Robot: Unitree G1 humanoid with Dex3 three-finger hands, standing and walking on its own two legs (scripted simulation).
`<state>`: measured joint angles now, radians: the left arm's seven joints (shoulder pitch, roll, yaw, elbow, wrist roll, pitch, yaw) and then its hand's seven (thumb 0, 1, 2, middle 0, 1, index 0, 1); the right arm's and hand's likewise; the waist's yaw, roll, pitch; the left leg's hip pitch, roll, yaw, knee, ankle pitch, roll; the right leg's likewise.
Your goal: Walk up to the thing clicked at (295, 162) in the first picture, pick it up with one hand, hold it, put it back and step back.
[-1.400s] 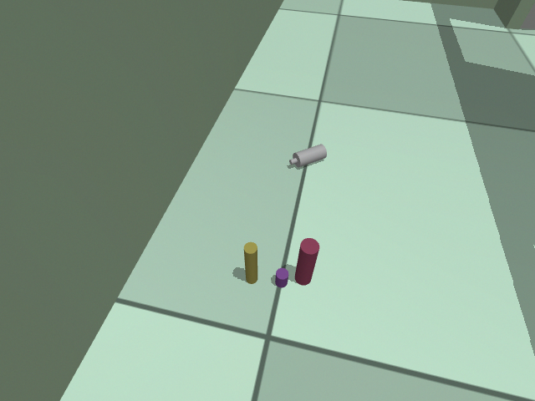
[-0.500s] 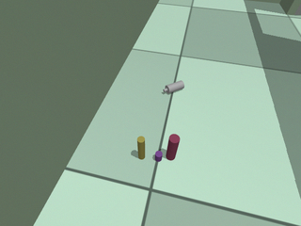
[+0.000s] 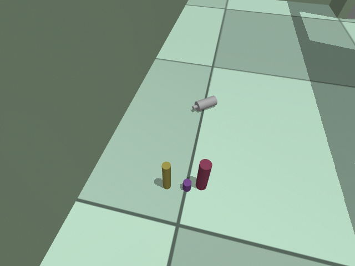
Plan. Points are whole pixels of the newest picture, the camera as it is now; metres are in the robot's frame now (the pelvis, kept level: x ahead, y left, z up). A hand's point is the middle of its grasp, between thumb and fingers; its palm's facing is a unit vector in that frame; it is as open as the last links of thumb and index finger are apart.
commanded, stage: stand
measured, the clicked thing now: (203, 104) +1.39 -0.27 -0.74
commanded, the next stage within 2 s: walk up in 1.02 s
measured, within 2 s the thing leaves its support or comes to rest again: neither
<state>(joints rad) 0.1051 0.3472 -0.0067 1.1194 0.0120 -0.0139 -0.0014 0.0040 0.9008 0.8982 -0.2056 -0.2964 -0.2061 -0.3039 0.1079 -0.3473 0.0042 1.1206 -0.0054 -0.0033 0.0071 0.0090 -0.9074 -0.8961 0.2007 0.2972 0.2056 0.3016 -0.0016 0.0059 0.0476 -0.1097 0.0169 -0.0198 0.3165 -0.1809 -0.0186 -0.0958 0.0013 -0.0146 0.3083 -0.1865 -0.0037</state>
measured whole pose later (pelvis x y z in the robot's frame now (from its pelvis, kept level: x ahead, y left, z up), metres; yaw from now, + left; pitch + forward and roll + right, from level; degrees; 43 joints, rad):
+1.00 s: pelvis +0.00 +0.00 +0.00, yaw +0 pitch -2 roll +0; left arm 0.12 0.35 0.00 1.13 0.01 -0.01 0.00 0.00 0.90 0.90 -0.21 -0.30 -0.21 -0.30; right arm 0.12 -0.35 0.01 1.12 -0.01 -0.01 0.01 0.01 -0.91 -0.90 0.20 0.30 0.21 0.30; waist 0.00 0.01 0.05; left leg -0.10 0.01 -0.02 0.31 -0.18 -0.02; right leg -0.09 0.00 -0.01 0.31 -0.19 0.00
